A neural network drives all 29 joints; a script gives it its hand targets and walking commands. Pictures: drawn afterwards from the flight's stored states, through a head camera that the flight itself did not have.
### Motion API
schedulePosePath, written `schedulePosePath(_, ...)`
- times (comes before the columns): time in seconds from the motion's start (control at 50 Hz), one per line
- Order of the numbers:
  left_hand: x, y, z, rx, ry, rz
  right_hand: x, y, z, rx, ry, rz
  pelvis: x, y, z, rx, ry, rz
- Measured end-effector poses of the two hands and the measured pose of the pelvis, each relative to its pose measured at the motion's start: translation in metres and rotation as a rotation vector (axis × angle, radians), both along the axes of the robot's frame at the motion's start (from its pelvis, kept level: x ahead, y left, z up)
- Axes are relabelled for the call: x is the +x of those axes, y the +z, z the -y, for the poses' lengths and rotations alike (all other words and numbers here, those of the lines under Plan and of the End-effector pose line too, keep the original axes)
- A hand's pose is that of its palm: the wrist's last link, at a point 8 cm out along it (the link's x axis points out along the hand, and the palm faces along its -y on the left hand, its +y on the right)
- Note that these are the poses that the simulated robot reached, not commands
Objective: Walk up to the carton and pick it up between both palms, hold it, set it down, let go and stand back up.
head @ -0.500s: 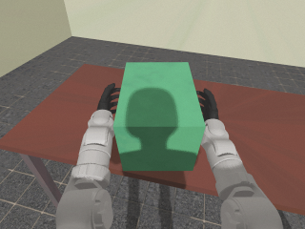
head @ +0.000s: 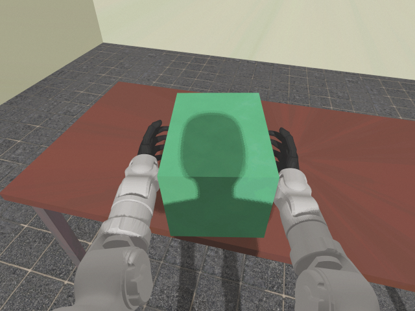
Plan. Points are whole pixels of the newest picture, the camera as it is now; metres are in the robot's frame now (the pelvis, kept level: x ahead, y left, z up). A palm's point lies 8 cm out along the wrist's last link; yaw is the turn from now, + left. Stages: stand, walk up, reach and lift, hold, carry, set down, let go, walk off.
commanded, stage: set down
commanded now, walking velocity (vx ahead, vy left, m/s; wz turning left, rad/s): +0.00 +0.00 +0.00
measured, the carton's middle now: (217, 160) +0.42 -0.01 +0.10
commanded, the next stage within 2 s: none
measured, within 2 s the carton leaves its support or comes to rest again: rests again in 1.48 s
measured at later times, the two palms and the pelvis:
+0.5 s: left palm (151, 166) +0.42 +0.13 +0.09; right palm (282, 178) +0.38 -0.15 +0.08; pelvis +0.01 +0.00 +0.00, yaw -1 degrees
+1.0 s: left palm (155, 169) +0.43 +0.12 +0.07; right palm (281, 180) +0.39 -0.15 +0.07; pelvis +0.02 +0.00 +0.00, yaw -1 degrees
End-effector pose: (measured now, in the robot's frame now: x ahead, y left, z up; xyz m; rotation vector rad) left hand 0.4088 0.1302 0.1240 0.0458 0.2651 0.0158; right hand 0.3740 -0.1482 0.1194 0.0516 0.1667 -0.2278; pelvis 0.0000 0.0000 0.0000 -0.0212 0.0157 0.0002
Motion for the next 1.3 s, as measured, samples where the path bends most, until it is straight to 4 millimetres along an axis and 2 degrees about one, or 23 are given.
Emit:
schedulePosePath(0.16, 0.005, -0.003, 0.002, -0.004, -0.008, -0.012, 0.003, -0.004, 0.002, -0.006, -0.007, -0.011, 0.001, 0.001, 0.000, 0.005, -0.010, 0.000)
schedulePosePath(0.5, 0.011, -0.037, 0.001, -0.007, -0.021, -0.060, 0.004, -0.035, 0.000, -0.015, -0.022, -0.054, 0.006, 0.000, -0.002, 0.003, -0.010, -0.061)
schedulePosePath(0.82, 0.021, -0.047, 0.005, -0.001, -0.030, -0.054, 0.013, -0.045, 0.004, -0.028, -0.026, -0.050, 0.014, -0.001, -0.002, 0.005, -0.015, -0.105)
schedulePosePath(1.3, 0.019, -0.071, 0.005, -0.010, -0.026, -0.061, 0.011, -0.065, 0.004, -0.049, -0.020, -0.057, 0.013, -0.002, -0.001, 0.004, -0.017, -0.158)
